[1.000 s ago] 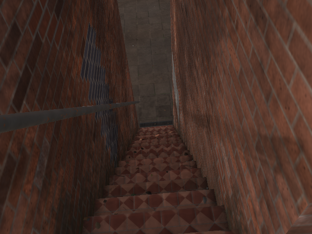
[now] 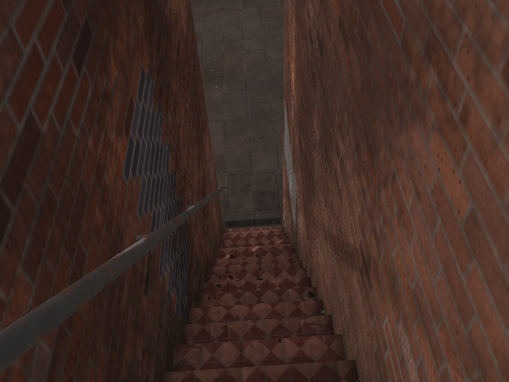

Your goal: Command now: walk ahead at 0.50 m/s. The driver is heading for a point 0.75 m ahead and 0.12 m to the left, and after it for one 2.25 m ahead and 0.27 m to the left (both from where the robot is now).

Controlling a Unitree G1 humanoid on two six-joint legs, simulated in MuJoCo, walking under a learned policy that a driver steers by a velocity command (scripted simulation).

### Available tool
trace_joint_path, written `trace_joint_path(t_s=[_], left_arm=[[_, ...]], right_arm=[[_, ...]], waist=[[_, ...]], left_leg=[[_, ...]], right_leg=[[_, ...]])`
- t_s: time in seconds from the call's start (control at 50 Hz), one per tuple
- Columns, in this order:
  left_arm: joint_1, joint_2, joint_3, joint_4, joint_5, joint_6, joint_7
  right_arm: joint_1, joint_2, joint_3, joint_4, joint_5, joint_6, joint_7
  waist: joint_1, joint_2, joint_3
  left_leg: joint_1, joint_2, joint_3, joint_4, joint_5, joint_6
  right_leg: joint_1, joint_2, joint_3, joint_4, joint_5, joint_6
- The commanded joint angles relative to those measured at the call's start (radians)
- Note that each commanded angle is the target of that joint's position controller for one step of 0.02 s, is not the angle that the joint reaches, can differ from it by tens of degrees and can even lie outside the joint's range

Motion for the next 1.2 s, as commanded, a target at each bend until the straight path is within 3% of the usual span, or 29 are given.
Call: trace_joint_path(t_s=[0.02,0.08,0.12,0.14,0.16,0.2,0.22,0.26,0.32,0.38,0.44,0.52,0.54,0.56,0.58,0.66,0.7,0.76,0.86,0.92,0.96,0.98,1.0,1.04,1.06,1.08,1.1,1.16,1.2], left_arm=[[-0.202,0.102,0.021,-0.108,-0.030,-0.030,0.017],[-0.052,0.091,0.037,-0.037,-0.027,-0.019,-0.021],[-0.271,0.120,0.062,-0.076,-0.042,-0.036,-0.037],[-0.392,0.109,0.066,-0.093,-0.024,-0.044,-0.049],[-0.417,0.036,0.047,-0.134,-0.003,-0.074,-0.046],[0.026,-0.055,0.019,-0.174,-0.037,-0.087,-0.058],[-0.005,0.021,0.020,-0.162,-0.042,-0.084,-0.051],[-0.269,0.140,0.042,-0.209,0.006,-0.019,-0.030],[-0.278,0.142,0.047,-0.198,-0.023,0.005,-0.087],[-0.443,0.087,0.009,-0.284,0.015,0.015,-0.134],[-0.509,0.094,0.023,-0.307,-0.027,0.031,-0.155],[0.059,0.174,0.085,-0.058,-0.021,0.043,-0.152],[0.347,0.223,0.109,0.020,0.008,0.049,-0.140],[0.285,0.179,0.074,0.011,-0.011,0.035,-0.137],[0.167,0.120,0.037,-0.007,-0.034,0.008,-0.145],[-0.020,0.117,0.028,0.055,0.043,0.005,-0.106],[-0.142,0.135,0.009,0.006,0.071,0.003,-0.049],[-0.083,0.132,0.023,0.011,-0.026,-0.019,0.018],[-0.051,0.110,0.048,-0.008,-0.035,0.004,0.021],[-0.231,0.140,0.076,-0.039,-0.018,0.004,-0.020],[-0.421,0.135,0.093,-0.033,-0.059,-0.024,-0.050],[-0.326,0.021,0.064,-0.058,-0.031,-0.020,-0.046],[-0.194,-0.044,0.049,-0.069,-0.003,-0.043,-0.041],[-0.060,-0.102,0.018,-0.092,-0.031,-0.038,-0.045],[-0.160,-0.114,0.002,-0.150,-0.036,-0.025,-0.042],[-0.220,-0.016,0.028,-0.135,-0.049,-0.004,-0.055],[-0.207,-0.042,0.011,-0.185,-0.016,0.011,-0.068],[-0.212,0.020,0.014,-0.176,-0.015,0.047,-0.102],[-0.300,0.091,0.027,-0.236,-0.030,0.030,-0.121]], right_arm=[[0.149,-0.041,-0.017,0.022,-0.017,0.019,0.014],[0.197,-0.069,-0.037,0.072,0.004,0.006,0.006],[0.578,-0.094,-0.065,0.205,-0.014,-0.024,-0.009],[0.834,-0.077,-0.062,0.313,-0.034,-0.044,-0.010],[0.828,-0.025,-0.035,0.328,-0.031,-0.069,0.003],[0.499,-0.062,-0.020,0.297,0.001,-0.101,-0.008],[0.399,-0.184,-0.064,0.278,-0.016,-0.107,-0.014],[0.151,-0.079,-0.012,0.208,-0.063,-0.128,-0.065],[0.348,-0.099,-0.034,0.311,0.007,-0.155,-0.098],[0.398,-0.021,-0.005,0.265,0.001,-0.144,-0.132],[0.388,-0.030,-0.016,0.255,0.011,-0.092,-0.101],[0.194,0.030,-0.021,0.277,0.044,-0.067,-0.080],[0.082,0.018,-0.025,0.243,0.067,-0.064,-0.083],[0.161,0.111,-0.013,0.224,0.078,-0.068,-0.089],[0.392,0.132,-0.011,0.204,0.080,-0.088,-0.090],[0.186,0.116,0.011,0.058,0.061,-0.064,-0.108],[0.123,0.059,0.006,0.060,0.031,-0.013,-0.106],[0.098,0.037,0.007,0.037,0.015,-0.007,-0.050],[-0.105,0.028,0.013,-0.007,0.007,0.005,0.007],[0.263,-0.111,-0.046,0.147,-0.003,-0.008,0.005],[0.819,-0.166,-0.079,0.341,-0.059,-0.030,-0.001],[0.699,-0.002,-0.028,0.310,0.007,-0.053,0.006],[0.665,-0.014,0.005,0.322,0.015,-0.082,0.006],[0.588,-0.019,0.004,0.344,-0.005,-0.098,0.045],[0.479,-0.090,-0.026,0.339,0.000,-0.081,0.040],[0.458,0.035,0.021,0.312,0.005,-0.102,0.023],[0.346,0.009,0.018,0.293,-0.013,-0.103,-0.023],[0.303,-0.107,-0.004,0.254,-0.008,-0.108,-0.092],[0.421,-0.049,-0.008,0.291,0.031,-0.121,-0.116]], waist=[[-0.144,-0.050,0.075],[-0.082,-0.167,0.040],[-0.327,-0.104,0.029],[-0.476,0.131,0.031],[-0.420,0.118,0.086],[0.064,0.335,0.068],[0.079,0.338,-0.024],[0.078,-0.212,0.141],[0.012,-0.022,0.140],[-0.034,-0.094,0.143],[-0.105,-0.050,0.134],[0.129,0.076,0.003],[0.307,-0.074,0.026],[0.197,-0.272,0.084],[-0.027,-0.337,0.089],[-0.114,-0.179,0.071],[-0.141,-0.006,0.085],[-0.134,-0.058,0.109],[-0.024,-0.173,0.163],[-0.182,-0.286,0.018],[-0.516,-0.025,-0.033],[-0.415,0.209,0.098],[-0.250,0.357,0.130],[-0.045,0.036,0.040],[-0.003,0.014,0.064],[-0.012,-0.232,0.089],[0.062,-0.039,0.065],[0.093,-0.171,0.037],[0.043,-0.031,0.066]], left_leg=[[0.287,-0.013,0.185,-0.039,0.184,-0.024],[0.105,0.088,0.123,-0.119,0.012,-0.005],[0.578,0.123,0.156,-0.384,-0.057,0.087],[0.878,0.132,0.256,-0.533,0.090,0.146],[0.799,0.143,0.172,-0.478,0.017,0.149],[0.733,0.287,-0.146,-0.355,0.022,0.142],[0.599,0.499,-0.538,-0.534,-0.631,0.289],[0.002,0.466,-0.493,-0.433,-0.687,0.268],[0.071,0.319,-0.300,-0.214,-1.031,0.266],[-0.032,0.265,-0.216,-0.179,-1.164,0.235],[0.058,0.208,-0.116,-0.058,-1.161,0.205],[-0.071,0.075,0.108,0.588,-0.817,0.090],[-0.179,-0.040,0.148,1.019,-0.709,0.027],[-0.347,-0.122,0.138,1.325,-1.216,-0.007],[-0.503,-0.065,-0.016,1.073,-0.970,0.017],[-0.496,0.079,-0.112,0.607,-0.600,-0.025],[-0.197,0.078,-0.060,0.467,-0.333,-0.095],[-0.136,0.077,-0.050,0.138,0.159,-0.087],[0.042,0.083,0.082,-0.134,0.105,-0.068],[0.332,0.094,0.184,-0.065,-0.100,-0.031],[0.852,0.143,0.264,-0.392,-0.020,0.098],[0.767,0.193,0.154,-0.644,-0.075,0.125],[0.894,0.238,0.105,-0.213,0.613,0.096],[0.722,0.378,-0.179,-0.251,0.327,0.224],[0.564,0.401,-0.380,-0.357,-0.119,0.280],[0.470,0.323,-0.250,-0.284,-0.067,0.168],[0.311,0.334,-0.297,-0.279,0.004,0.191],[0.080,0.237,-0.173,-0.227,-0.171,0.104],[0.208,0.228,-0.199,-0.079,-0.335,0.096]], right_leg=[[-0.328,-0.061,0.156,-0.167,0.032,-0.121],[0.023,-0.130,0.214,0.138,0.176,-0.108],[-0.310,-0.036,0.116,0.632,0.453,-0.058],[-0.560,0.128,-0.076,1.120,0.134,-0.018],[-0.684,0.234,-0.046,1.408,-0.081,-0.024],[-0.874,0.110,0.234,0.858,0.319,-0.144],[-0.858,-0.017,0.230,0.722,0.327,-0.114],[-0.581,-0.066,0.229,0.353,0.539,0.029],[-0.584,-0.070,0.214,0.174,0.838,0.081],[-0.377,-0.036,0.129,-0.060,1.255,0.072],[-0.243,-0.006,0.005,-0.284,1.022,0.074],[0.409,-0.010,-0.140,-0.424,1.155,0.008],[0.580,-0.058,-0.072,-0.606,1.046,-0.037],[0.554,-0.174,0.112,-0.584,1.352,-0.117],[0.504,-0.219,0.263,-0.394,1.316,-0.167],[0.131,-0.416,0.516,-0.484,1.016,-0.302],[-0.086,-0.309,0.476,-0.411,0.830,-0.271],[-0.102,-0.182,0.328,-0.263,0.426,-0.219],[-0.152,-0.123,0.243,-0.116,0.178,-0.191],[-0.186,-0.115,0.196,0.223,0.391,-0.123],[-0.381,0.072,0.032,1.067,0.612,-0.016],[-0.516,0.203,-0.009,1.339,-0.139,-0.023],[-0.816,0.216,0.105,1.400,-0.187,-0.046],[-0.844,0.077,0.125,1.096,0.004,-0.083],[-0.873,0.003,0.043,1.083,0.006,-0.077],[-0.863,0.001,0.149,0.988,0.276,-0.082],[-0.786,-0.023,0.143,0.788,0.346,-0.030],[-0.353,-0.067,0.107,0.287,0.787,0.060],[-0.472,-0.063,0.179,0.105,1.024,0.046]])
